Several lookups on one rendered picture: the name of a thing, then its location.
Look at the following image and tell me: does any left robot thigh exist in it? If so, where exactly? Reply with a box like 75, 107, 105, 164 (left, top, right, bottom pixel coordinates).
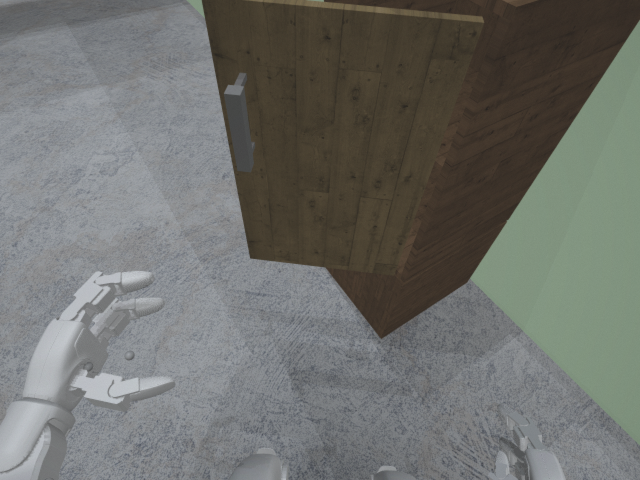
228, 454, 289, 480

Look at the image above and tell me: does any left robot forearm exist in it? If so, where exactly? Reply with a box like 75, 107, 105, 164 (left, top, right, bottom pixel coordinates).
0, 398, 76, 480

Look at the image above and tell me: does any left robot shin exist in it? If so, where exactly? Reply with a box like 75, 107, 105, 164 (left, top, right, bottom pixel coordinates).
256, 448, 276, 456

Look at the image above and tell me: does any robot right hand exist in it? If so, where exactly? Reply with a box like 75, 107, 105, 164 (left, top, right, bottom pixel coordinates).
489, 404, 566, 480

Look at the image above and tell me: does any cupboard door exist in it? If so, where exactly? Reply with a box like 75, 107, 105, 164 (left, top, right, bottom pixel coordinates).
202, 0, 484, 276

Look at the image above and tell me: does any handle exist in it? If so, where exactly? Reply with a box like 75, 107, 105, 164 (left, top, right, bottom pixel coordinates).
224, 73, 255, 172

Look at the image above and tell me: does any robot left hand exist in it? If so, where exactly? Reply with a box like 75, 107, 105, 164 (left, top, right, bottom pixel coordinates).
22, 271, 176, 412

